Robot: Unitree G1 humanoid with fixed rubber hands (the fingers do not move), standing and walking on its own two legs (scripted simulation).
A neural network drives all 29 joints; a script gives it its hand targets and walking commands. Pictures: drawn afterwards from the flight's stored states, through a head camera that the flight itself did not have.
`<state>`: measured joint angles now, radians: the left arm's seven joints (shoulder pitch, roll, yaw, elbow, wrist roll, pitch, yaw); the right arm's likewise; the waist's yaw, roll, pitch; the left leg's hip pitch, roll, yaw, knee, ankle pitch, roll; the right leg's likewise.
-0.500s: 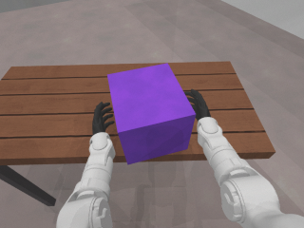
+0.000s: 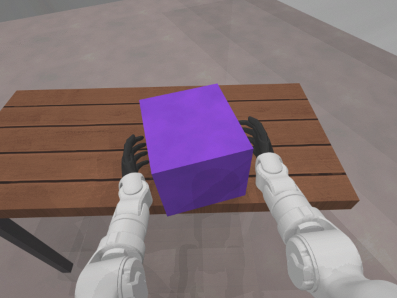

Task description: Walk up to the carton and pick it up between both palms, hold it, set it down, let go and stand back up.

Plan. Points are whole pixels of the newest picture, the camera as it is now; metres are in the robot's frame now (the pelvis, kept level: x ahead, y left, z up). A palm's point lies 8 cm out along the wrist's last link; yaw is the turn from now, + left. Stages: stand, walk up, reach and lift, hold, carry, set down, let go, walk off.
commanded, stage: reach and lift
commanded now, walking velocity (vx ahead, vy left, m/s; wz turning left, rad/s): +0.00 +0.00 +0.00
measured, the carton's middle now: (192, 148) +0.45 +0.06 +0.03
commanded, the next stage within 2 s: none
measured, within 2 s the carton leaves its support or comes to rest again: neither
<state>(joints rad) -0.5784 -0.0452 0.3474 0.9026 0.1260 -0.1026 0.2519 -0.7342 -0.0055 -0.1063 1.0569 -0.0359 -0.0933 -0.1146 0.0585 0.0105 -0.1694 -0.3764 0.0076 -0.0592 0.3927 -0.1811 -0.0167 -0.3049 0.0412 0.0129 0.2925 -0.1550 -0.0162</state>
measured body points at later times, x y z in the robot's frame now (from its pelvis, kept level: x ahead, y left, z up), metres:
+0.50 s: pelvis -0.01 +0.00 +0.00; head -0.04 +0.01 +0.45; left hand +0.36 +0.19 +0.09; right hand +0.40 -0.10 +0.11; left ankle +0.00 +0.12 -0.75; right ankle -0.02 -0.11 -0.75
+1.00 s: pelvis -0.02 +0.00 +0.00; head -0.06 +0.02 +0.45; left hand +0.36 +0.20 +0.14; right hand +0.40 -0.09 +0.19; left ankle +0.00 +0.12 -0.75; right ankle -0.02 -0.11 -0.75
